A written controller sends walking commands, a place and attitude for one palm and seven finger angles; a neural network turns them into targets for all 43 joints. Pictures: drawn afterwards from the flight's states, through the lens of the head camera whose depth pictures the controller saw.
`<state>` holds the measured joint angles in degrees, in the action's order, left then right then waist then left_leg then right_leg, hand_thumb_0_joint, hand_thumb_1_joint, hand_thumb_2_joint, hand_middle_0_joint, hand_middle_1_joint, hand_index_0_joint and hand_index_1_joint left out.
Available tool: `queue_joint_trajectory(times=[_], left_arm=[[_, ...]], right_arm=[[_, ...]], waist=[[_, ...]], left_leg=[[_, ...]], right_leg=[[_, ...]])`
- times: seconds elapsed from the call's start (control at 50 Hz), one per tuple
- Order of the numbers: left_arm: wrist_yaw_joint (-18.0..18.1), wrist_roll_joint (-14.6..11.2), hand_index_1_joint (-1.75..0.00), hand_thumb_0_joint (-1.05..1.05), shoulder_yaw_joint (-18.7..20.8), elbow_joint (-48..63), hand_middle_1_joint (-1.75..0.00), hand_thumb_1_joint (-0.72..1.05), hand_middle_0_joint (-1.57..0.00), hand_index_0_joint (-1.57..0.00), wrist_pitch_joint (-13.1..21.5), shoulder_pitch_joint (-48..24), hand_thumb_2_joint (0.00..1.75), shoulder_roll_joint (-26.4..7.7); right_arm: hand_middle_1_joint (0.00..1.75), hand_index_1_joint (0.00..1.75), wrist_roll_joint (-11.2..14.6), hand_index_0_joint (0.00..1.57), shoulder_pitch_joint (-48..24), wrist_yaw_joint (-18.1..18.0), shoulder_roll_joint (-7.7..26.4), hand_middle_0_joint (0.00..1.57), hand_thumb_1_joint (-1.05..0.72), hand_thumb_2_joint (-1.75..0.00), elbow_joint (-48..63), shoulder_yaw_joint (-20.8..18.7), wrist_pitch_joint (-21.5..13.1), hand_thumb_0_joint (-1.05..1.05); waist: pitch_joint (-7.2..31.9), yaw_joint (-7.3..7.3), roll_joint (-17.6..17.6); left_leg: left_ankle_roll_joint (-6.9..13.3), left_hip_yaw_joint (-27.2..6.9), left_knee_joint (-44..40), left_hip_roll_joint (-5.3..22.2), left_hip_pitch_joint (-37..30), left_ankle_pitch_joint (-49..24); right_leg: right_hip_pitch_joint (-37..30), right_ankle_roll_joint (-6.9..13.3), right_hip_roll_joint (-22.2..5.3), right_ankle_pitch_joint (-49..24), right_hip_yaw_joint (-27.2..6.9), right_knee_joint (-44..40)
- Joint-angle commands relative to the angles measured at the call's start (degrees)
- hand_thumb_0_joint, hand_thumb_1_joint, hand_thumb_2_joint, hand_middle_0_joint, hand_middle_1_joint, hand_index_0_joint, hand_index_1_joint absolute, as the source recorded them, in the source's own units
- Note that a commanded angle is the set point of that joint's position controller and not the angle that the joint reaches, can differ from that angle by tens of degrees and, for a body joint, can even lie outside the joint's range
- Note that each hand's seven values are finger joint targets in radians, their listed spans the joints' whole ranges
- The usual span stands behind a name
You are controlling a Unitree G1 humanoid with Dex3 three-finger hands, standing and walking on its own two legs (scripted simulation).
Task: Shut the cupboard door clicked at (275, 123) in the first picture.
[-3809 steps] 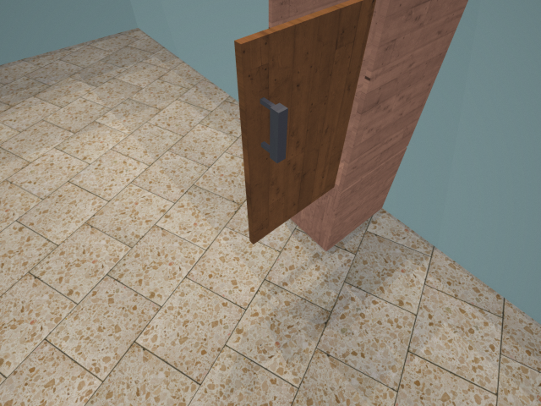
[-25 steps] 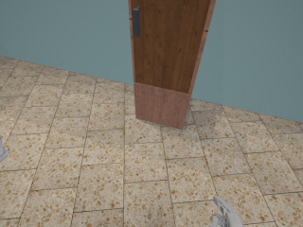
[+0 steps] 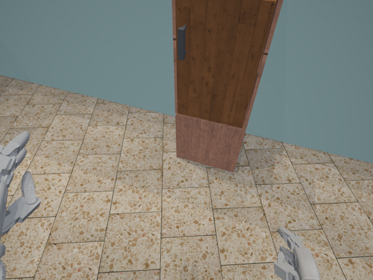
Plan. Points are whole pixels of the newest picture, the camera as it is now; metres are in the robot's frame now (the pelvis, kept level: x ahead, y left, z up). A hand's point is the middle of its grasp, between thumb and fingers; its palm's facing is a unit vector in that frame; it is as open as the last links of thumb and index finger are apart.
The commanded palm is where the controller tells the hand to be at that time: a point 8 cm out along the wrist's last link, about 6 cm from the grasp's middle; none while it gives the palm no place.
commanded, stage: let the arm hang, fingers relaxed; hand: left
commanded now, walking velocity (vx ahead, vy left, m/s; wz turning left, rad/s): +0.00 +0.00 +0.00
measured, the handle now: (183, 42) +0.98 +0.07 +0.07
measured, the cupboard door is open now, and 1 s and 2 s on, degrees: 0 0 0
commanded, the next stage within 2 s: look to check the result in 1.06 s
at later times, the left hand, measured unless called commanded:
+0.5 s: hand out of the picture -0.11 +0.19 -0.17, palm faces +0.03 -0.98 -0.19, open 7.2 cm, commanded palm none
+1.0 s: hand out of the picture -0.02 +0.21 -0.16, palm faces +0.01 -0.97 -0.23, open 7.3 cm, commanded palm none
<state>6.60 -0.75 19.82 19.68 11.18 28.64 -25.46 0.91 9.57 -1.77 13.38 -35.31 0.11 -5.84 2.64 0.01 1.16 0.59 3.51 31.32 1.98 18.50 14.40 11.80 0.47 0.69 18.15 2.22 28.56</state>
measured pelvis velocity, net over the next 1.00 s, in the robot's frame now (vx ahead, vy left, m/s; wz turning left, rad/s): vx -0.04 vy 0.01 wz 0.00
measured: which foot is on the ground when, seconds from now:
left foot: down 0.00-1.00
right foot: down 0.00-1.00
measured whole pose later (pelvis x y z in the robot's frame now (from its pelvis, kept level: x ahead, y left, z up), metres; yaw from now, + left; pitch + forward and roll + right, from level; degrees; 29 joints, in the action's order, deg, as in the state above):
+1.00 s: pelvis -0.04 +0.01 +0.01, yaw +0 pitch -3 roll +0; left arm 0.8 1.6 1.0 -63.8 0.4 13.9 -11.1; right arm -1.1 13.7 -0.7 11.8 -63.0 -1.1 0.1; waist -0.8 0.6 0.8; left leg 2.1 4.3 21.3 -0.1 12.7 6.3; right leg 8.3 -0.5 -1.1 12.4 1.6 23.2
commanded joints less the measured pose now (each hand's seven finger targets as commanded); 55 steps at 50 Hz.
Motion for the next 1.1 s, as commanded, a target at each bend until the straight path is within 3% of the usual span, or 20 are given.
queue_joint_trajectory(times=[0.0, 0.04, 0.08, 0.12, 0.18, 0.24, 0.28, 0.38, 0.42, 0.54, 0.76, 1.08], left_arm=[[-7.0, 2.5, -0.30, 0.00, -14.3, -31.5, -0.30, 0.90, -0.20, -0.20, -10.6, -6.7, 0.90, 2.0], [-7.2, 2.5, -0.30, 0.00, -15.1, -38.6, -0.30, 0.90, -0.20, -0.20, -10.2, -10.2, 0.90, 0.6], [-6.9, 2.3, -0.30, 0.00, -15.8, -46.4, -0.30, 0.90, -0.20, -0.20, -10.3, -13.2, 0.90, -0.1], [-6.4, 1.9, -0.30, 0.00, -16.9, -53.7, -0.30, 0.90, -0.20, -0.20, -10.8, -14.9, 0.90, 0.8], [-6.0, 1.6, -0.30, 0.00, -18.1, -63.6, -0.30, 0.90, -0.20, -0.20, -11.3, -14.0, 0.90, 2.7], [-5.8, 1.3, -0.30, 0.00, -18.3, -71.3, -0.30, 0.90, -0.20, -0.20, -11.1, -12.1, 0.90, 4.5], [-5.7, 1.3, -0.30, 0.00, -17.9, -75.4, -0.30, 0.90, -0.20, -0.20, -11.1, -10.7, 0.90, 5.9], [-5.5, 1.3, -0.30, 0.00, -18.2, -81.7, -0.30, 0.90, -0.20, -0.20, -10.9, -8.4, 0.90, 7.6], [-5.4, 1.4, -0.30, 0.00, -18.2, -83.1, -0.30, 0.90, -0.20, -0.20, -10.9, -7.7, 0.90, 8.1], [-5.0, 1.6, -0.30, 0.00, -18.1, -84.7, -0.30, 0.90, -0.20, -0.20, -11.1, -6.3, 0.90, 8.9], [-4.9, 2.1, -0.30, 0.00, -17.4, -83.4, -0.30, 0.90, -0.20, -0.20, -11.1, -8.1, 0.90, 8.2], [-5.6, 1.9, -0.30, 0.00, -16.8, -81.6, -0.30, 0.90, -0.20, -0.20, -10.0, -15.1, 0.90, 2.3]], right_arm=[[0.30, 0.30, -1.2, 0.20, -1.6, 2.2, 12.6, 0.20, -0.90, -0.90, -2.2, -3.2, 1.5, 0.00], [0.30, 0.30, -1.7, 0.20, -2.3, 2.1, 13.0, 0.20, -0.90, -0.90, -3.5, -2.4, 2.6, 0.00], [0.30, 0.30, -2.1, 0.20, -1.9, 2.2, 12.8, 0.20, -0.90, -0.90, -5.7, -2.2, 3.7, 0.00], [0.30, 0.30, -2.4, 0.20, -1.1, 2.3, 11.4, 0.20, -0.90, -0.90, -8.3, -1.5, 4.8, 0.00], [0.30, 0.30, -2.4, 0.20, -1.1, 2.0, 9.2, 0.20, -0.90, -0.90, -12.8, -0.4, 5.5, 0.00], [0.30, 0.30, -2.1, 0.20, 1.2, 1.5, 7.0, 0.20, -0.90, -0.90, -17.4, -0.2, 5.8, 0.00], [0.30, 0.30, -2.1, 0.20, 2.8, 1.0, 5.8, 0.20, -0.90, -0.90, -20.0, -0.5, 5.9, 0.00], [0.30, 0.30, -1.7, 0.20, 7.0, 0.1, 5.2, 0.20, -0.90, -0.90, -24.3, -1.2, 5.9, 0.00], [0.30, 0.30, -1.7, 0.20, 8.4, -0.1, 4.9, 0.20, -0.90, -0.90, -25.3, -1.5, 6.0, 0.00], [0.30, 0.30, -1.8, 0.20, 10.4, -0.2, 4.2, 0.20, -0.90, -0.90, -26.7, -2.1, 6.3, 0.00], [0.30, 0.30, -2.0, 0.20, 9.0, 0.1, 4.5, 0.20, -0.90, -0.90, -26.4, -2.7, 5.9, 0.00], [0.30, 0.30, -1.8, 0.20, 3.2, 0.6, 9.5, 0.20, -0.90, -0.90, -25.4, -3.1, 5.1, 0.00]], waist=[[2.4, 0.11, -1.8], [1.9, 0.22, -10.2], [0.2, 0.95, -13.2], [-0.4, 1.18, -7.7], [-1.9, 0.38, 0.4], [-2.5, 0.38, 3.0], [-3.1, 0.38, 7.0], [-5.0, 0.56, 3.6], [-5.6, 0.68, 0.7], [-7.6, 0.69, -1.5], [-9.5, 0.42, -1.0], [-6.7, 0.76, -1.2]], left_leg=[[2.1, -6.7, -2.4, 6.2, -0.7, -15.2], [2.2, -7.8, -2.5, 5.1, -1.5, -12.3], [1.8, -7.4, -2.5, 3.6, -4.0, -11.2], [1.4, -7.3, -5.2, 3.5, -5.2, -11.6], [1.4, -7.8, -10.0, 3.6, -5.1, -7.5], [0.9, -7.2, -11.5, 2.9, -5.8, -2.7], [0.9, -7.1, -12.8, 3.0, -5.9, 0.5], [1.4, -7.5, -14.1, 3.6, -6.8, 2.1], [1.7, -7.8, -14.6, 4.0, -7.3, 2.5], [1.9, -7.8, -15.3, 4.0, -6.3, 5.4], [2.0, -9.1, -17.9, 4.5, -4.1, 8.8], [1.3, -7.4, -15.7, 4.1, -8.6, 0.3]], right_leg=[[3.8, 0.8, -5.7, -12.4, -3.7, 0.5], [3.7, 1.5, -6.9, -11.3, -5.6, -2.0], [5.3, 2.5, -8.4, -10.4, -7.5, -4.1], [4.3, 2.4, -8.1, -7.6, -7.0, -4.4], [1.4, 1.4, -6.6, -3.8, -7.0, -6.4], [0.5, 1.8, -6.8, -1.8, -7.2, -9.2], [0.0, 2.2, -6.4, -1.4, -7.1, -10.4], [0.5, 2.3, -6.0, -1.5, -6.1, -12.0], [1.0, 2.2, -5.9, -1.0, -5.5, -12.0], [2.9, 2.1, -5.5, 2.6, -5.5, -12.2], [3.8, 1.5, -5.1, 2.3, -5.4, -11.0], [2.2, 2.1, -7.1, -0.2, -7.1, -13.9]])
